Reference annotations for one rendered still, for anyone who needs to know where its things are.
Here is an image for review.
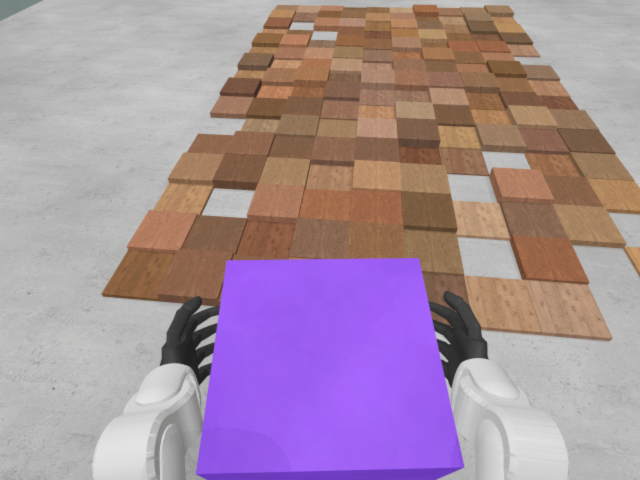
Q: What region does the robot left forearm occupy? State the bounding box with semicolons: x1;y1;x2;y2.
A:
92;363;203;480

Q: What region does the right robot hand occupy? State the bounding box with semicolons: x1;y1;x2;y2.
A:
428;291;489;389

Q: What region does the carton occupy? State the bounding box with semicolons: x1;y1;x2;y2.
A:
196;258;464;480

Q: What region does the robot right forearm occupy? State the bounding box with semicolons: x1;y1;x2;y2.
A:
451;358;569;480

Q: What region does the left robot hand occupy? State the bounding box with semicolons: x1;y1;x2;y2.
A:
160;296;220;385

